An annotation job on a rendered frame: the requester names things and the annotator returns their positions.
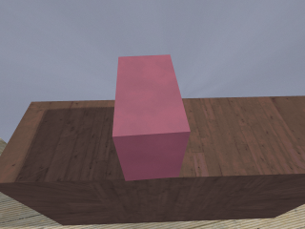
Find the carton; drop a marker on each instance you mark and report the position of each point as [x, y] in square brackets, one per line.
[150, 129]

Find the pedestal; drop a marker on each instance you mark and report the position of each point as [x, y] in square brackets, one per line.
[245, 159]

